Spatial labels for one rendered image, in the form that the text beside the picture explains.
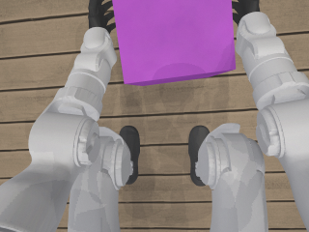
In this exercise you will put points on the robot right thigh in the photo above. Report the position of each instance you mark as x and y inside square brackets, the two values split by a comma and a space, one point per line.
[238, 191]

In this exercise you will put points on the carton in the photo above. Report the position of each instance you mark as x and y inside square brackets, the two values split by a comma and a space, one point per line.
[164, 41]

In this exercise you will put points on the robot right shin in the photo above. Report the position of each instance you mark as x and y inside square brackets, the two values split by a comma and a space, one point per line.
[232, 128]

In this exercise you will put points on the robot right upper arm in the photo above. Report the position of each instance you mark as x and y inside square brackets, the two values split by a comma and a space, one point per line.
[283, 131]

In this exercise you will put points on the right robot hand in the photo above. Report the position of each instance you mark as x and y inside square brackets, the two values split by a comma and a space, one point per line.
[244, 7]

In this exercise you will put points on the robot left upper arm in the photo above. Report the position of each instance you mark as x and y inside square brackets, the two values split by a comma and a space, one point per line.
[60, 145]

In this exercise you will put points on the robot left forearm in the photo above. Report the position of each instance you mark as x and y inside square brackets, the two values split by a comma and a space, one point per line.
[88, 79]

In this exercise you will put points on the robot right forearm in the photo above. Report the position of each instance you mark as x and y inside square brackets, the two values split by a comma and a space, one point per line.
[268, 65]

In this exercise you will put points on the left robot hand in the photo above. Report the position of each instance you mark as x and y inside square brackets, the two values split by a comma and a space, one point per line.
[96, 15]

